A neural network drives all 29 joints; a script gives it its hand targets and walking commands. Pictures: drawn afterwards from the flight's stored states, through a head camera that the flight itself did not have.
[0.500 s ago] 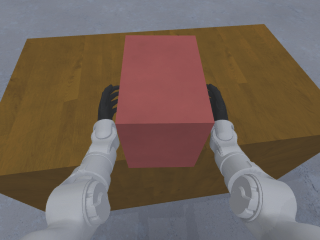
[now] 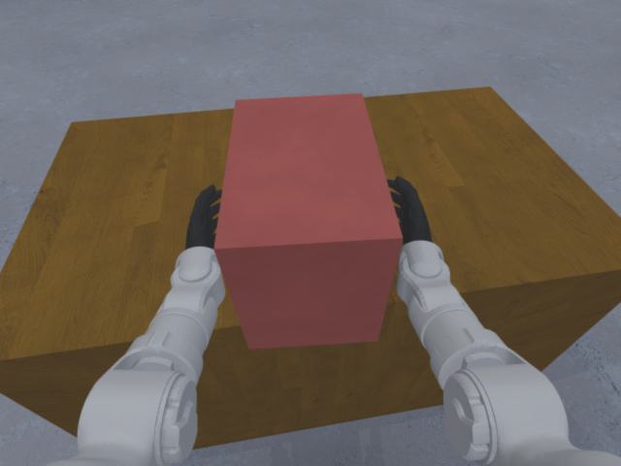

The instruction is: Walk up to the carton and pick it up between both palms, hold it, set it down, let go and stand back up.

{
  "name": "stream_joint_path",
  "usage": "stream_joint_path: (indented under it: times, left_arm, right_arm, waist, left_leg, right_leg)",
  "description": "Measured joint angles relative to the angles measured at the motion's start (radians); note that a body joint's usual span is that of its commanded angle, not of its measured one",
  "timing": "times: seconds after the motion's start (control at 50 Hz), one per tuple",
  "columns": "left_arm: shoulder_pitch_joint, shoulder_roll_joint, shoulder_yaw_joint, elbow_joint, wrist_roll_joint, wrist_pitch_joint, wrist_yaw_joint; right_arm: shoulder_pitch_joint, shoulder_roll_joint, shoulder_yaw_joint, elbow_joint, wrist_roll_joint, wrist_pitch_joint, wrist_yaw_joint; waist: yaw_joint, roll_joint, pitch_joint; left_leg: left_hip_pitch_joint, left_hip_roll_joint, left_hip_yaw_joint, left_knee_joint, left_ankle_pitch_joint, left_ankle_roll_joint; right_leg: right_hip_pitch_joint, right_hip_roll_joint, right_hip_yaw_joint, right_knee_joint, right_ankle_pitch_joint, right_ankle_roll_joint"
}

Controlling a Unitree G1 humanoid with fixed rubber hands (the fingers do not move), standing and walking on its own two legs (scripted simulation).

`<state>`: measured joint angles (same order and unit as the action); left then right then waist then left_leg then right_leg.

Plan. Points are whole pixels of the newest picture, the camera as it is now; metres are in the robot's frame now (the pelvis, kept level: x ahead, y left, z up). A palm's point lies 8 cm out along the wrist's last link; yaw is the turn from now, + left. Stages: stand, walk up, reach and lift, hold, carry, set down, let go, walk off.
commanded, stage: reach and lift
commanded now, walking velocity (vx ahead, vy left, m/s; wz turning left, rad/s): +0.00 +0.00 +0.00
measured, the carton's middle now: (306, 219) +0.48 +0.04 +0.06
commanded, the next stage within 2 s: hold in 1.96 s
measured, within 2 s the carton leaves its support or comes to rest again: neither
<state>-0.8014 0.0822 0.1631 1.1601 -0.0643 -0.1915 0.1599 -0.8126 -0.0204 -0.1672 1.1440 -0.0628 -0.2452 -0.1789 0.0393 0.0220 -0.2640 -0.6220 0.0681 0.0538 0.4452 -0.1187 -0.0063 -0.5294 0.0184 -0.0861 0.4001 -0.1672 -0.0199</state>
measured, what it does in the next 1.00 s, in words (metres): stands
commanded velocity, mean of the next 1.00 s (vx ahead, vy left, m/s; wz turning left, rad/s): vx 0.00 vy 0.00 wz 0.00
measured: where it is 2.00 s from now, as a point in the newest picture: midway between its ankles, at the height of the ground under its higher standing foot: outside the picture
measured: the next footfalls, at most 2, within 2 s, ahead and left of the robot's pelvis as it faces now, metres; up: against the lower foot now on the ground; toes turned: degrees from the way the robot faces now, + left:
none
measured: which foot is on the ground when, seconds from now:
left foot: down 0.00-1.00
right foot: down 0.00-1.00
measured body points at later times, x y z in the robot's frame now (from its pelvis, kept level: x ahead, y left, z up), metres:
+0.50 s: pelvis -0.01 +0.00 +0.01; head -0.07 +0.05 +0.46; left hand +0.40 +0.18 +0.19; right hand +0.40 -0.11 +0.20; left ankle +0.04 +0.12 -0.74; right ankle +0.00 -0.11 -0.74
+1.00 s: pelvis -0.02 +0.01 +0.01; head -0.06 +0.04 +0.46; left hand +0.39 +0.17 +0.21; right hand +0.39 -0.12 +0.21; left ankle +0.04 +0.12 -0.74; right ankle +0.00 -0.11 -0.74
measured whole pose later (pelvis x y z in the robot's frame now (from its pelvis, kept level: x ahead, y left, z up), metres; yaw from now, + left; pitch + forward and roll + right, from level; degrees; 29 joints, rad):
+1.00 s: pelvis -0.02 +0.01 +0.01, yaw +2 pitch -5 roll -1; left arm -0.82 0.03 0.29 0.51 0.26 0.59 0.08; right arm -0.88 -0.02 -0.15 0.85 0.12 0.24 -0.17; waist -0.07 -0.06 -0.02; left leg -0.15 0.03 0.03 0.34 -0.10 0.00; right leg -0.06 0.00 -0.09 0.30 -0.16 0.00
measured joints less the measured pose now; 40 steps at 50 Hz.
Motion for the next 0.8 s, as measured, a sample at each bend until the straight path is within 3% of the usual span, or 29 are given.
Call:
stream_joint_path:
  times: [0.18, 0.32, 0.4, 0.48, 0.66, 0.8]
  left_arm:
    - [-0.125, 0.022, 0.022, -0.072, 0.067, 0.260, 0.000]
    - [-0.194, 0.010, 0.149, -0.151, 0.243, 0.433, -0.036]
    - [-0.166, -0.018, 0.216, -0.252, 0.352, 0.510, -0.077]
    - [-0.115, -0.051, 0.242, -0.347, 0.408, 0.571, -0.099]
    - [-0.027, -0.070, 0.160, -0.465, 0.351, 0.645, -0.065]
    - [-0.027, -0.052, 0.113, -0.532, 0.298, 0.693, -0.045]
  right_arm:
    - [-0.089, -0.012, -0.060, -0.042, 0.056, 0.189, 0.014]
    - [-0.194, 0.003, -0.195, -0.026, -0.017, 0.302, 0.035]
    - [-0.199, 0.026, -0.253, -0.029, -0.059, 0.321, 0.048]
    - [-0.161, 0.048, -0.273, -0.042, -0.067, 0.320, 0.060]
    - [-0.059, 0.050, -0.190, -0.110, 0.011, 0.323, 0.067]
    - [-0.059, 0.024, -0.095, -0.197, 0.091, 0.388, 0.051]
  waist:
    - [-0.015, -0.037, 0.043]
    - [-0.034, -0.081, 0.137]
    - [-0.052, -0.107, 0.187]
    - [-0.062, -0.128, 0.221]
    - [-0.060, -0.129, 0.241]
    - [-0.079, -0.102, 0.232]
  left_leg:
    - [0.124, -0.011, -0.014, -0.025, 0.015, 0.000]
    - [0.329, -0.025, -0.002, -0.108, 0.038, 0.002]
    - [0.435, -0.035, 0.002, -0.143, 0.043, 0.004]
    - [0.498, -0.041, 0.004, -0.148, 0.036, 0.006]
    - [0.484, -0.033, 0.006, -0.117, 0.022, 0.006]
    - [0.441, -0.030, -0.004, -0.106, 0.027, 0.008]
  right_leg:
    - [0.125, -0.005, -0.006, -0.017, 0.006, 0.000]
    - [0.315, -0.014, 0.008, -0.075, 0.020, 0.005]
    - [0.412, -0.022, 0.011, -0.092, 0.015, 0.010]
    - [0.473, -0.028, 0.012, -0.091, 0.005, 0.013]
    - [0.470, -0.021, 0.015, -0.089, 0.008, 0.012]
    - [0.437, -0.017, 0.008, -0.095, 0.021, 0.012]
